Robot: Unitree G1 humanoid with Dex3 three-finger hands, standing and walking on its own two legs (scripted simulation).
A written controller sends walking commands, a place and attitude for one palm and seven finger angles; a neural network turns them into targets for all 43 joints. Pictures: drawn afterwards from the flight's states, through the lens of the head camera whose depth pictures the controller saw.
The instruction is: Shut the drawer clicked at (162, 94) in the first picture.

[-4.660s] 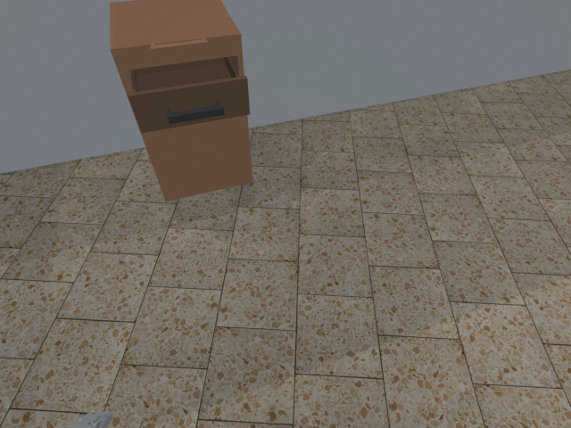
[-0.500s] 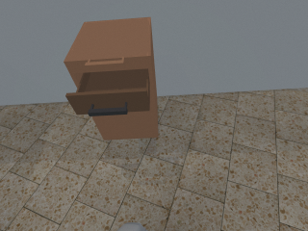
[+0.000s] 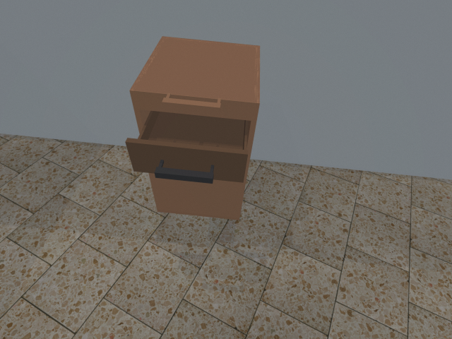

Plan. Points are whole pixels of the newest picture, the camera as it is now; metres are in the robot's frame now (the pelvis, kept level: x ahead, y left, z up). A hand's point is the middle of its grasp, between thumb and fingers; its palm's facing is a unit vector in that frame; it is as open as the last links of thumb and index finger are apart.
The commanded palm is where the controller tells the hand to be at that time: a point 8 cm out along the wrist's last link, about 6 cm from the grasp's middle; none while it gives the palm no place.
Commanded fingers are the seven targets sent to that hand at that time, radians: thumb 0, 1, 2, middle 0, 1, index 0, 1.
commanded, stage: take the last steps up to it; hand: left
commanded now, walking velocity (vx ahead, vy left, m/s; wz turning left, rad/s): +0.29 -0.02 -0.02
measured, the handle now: (185, 170) +0.63 +0.17 -0.19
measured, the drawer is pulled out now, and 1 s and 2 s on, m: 0.17 0.17 0.17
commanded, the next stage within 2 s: come to a stop and stand still in 0.36 s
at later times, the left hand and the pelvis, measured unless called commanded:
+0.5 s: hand (172, 292) +0.25 +0.13 -0.17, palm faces +0.04 -0.98 -0.21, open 7.1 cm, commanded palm none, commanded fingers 0.00 0.90 0.90 -0.20 -0.30 -0.20 -0.30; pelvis +0.15 -0.05 -0.01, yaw +0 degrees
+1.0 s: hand (159, 326) +0.18 +0.15 -0.18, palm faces +0.03 -0.96 -0.28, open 7.4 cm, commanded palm none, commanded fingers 0.00 0.90 0.90 -0.20 -0.30 -0.20 -0.30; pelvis +0.17 -0.05 -0.01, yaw -2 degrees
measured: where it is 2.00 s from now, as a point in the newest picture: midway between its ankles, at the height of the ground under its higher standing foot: outside the picture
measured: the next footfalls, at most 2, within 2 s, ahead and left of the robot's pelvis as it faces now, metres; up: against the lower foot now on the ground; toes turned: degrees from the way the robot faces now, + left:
right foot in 0.30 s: +0.24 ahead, -0.14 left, +0.00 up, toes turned -8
left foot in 0.66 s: +0.29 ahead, +0.09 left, +0.00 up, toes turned +3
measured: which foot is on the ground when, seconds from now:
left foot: down 0.00-0.30, up 0.32-0.64, down 0.66-1.00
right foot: up 0.00-0.28, down 0.30-0.72, up 0.74-0.94, down 0.96-1.00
